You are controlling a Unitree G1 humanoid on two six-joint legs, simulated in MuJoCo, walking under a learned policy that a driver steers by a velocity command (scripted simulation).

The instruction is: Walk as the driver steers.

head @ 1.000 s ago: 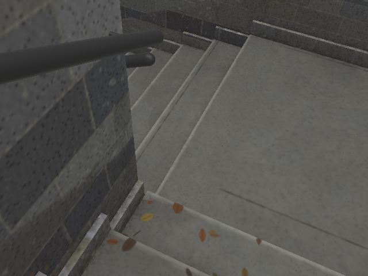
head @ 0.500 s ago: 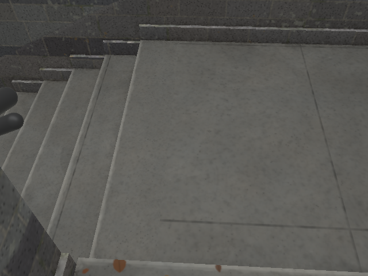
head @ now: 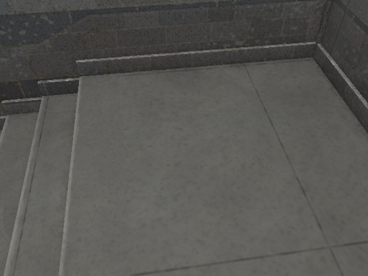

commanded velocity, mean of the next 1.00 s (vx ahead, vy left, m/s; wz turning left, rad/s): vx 0.35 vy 0.00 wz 0.09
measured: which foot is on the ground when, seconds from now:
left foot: up 0.00-0.04, down 0.06-0.62, up 0.64-0.94, down 0.96-1.00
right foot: down 0.00-0.06, up 0.08-0.60, down 0.62-0.94, up 0.96-1.00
